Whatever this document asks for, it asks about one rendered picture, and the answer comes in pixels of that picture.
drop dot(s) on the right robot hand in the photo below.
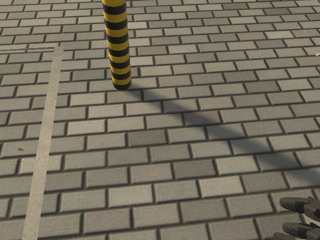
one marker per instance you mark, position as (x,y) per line
(308,206)

